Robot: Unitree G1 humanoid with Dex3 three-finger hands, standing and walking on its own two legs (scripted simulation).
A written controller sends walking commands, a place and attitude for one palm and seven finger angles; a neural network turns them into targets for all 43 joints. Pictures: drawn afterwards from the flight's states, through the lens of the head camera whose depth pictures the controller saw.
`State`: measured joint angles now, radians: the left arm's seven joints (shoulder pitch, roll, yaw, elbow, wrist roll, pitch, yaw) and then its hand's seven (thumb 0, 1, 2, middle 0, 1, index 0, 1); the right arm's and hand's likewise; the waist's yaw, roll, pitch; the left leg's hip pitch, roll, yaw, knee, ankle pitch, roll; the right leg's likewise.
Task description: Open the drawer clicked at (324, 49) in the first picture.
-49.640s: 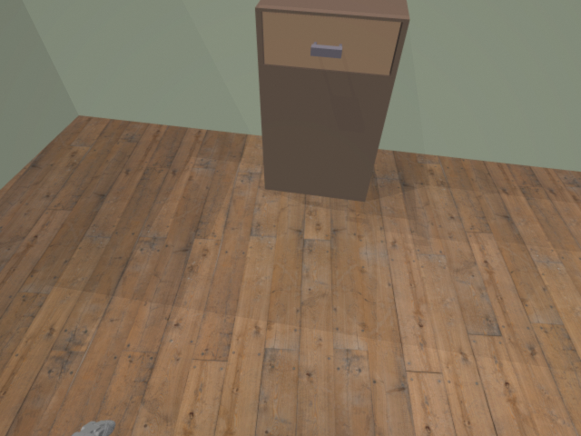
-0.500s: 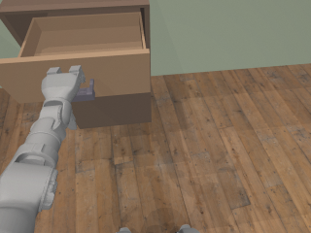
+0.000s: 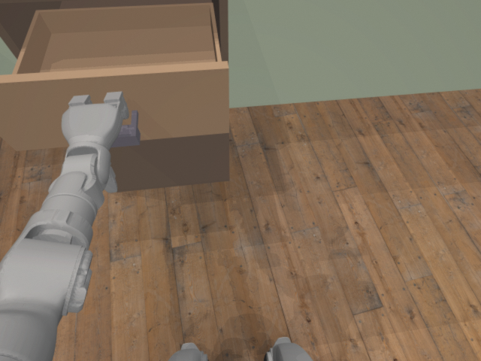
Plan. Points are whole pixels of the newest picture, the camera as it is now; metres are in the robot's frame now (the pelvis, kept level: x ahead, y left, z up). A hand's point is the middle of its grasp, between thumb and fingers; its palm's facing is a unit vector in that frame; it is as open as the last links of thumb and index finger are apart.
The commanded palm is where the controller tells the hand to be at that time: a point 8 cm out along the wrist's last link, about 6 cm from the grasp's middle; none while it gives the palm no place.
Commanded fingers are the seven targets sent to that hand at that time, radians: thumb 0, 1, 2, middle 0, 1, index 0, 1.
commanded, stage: lower the fingers behind the handle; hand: left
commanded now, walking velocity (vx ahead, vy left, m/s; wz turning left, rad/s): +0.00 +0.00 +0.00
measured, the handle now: (110, 127) +0.54 +0.22 +0.01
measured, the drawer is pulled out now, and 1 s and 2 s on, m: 0.24 0.24 0.24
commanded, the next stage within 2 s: lift the fingers back up to retry in 0.62 s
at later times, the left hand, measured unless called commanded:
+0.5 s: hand (109, 145) +0.49 +0.22 +0.01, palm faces -0.04 +0.00 -1.00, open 13.8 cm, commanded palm +0.47 +0.22 +0.05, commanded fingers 0.00 -0.50 0.30 -0.30 -1.20 -0.30 -1.20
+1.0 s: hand (108, 145) +0.49 +0.22 +0.02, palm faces -0.07 -0.03 -1.00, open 13.9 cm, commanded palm +0.47 +0.23 +0.09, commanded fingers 0.00 -0.50 0.30 -0.30 -1.20 -0.30 -1.20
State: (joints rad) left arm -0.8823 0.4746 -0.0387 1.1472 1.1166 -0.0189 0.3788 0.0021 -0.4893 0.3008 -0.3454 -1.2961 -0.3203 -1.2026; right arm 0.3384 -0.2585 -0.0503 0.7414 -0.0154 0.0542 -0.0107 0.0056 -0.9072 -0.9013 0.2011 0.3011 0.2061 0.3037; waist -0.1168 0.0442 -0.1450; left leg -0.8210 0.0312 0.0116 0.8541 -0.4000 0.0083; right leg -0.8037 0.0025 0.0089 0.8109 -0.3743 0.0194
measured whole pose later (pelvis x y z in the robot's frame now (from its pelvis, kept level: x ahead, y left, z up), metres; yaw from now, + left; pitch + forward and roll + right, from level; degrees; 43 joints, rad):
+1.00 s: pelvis -0.01 +0.01 +0.00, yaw -1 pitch +21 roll -2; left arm -0.86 0.51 0.00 1.09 1.10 -0.05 0.31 0.00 -0.49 0.30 -0.33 -1.27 -0.32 -1.18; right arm 0.36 -0.26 -0.04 0.71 -0.01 0.06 -0.03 0.01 -0.91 -0.90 0.20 0.30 0.21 0.30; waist -0.14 0.05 -0.13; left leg -0.85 0.04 0.03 0.88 -0.40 0.02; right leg -0.83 0.01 0.02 0.82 -0.36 0.03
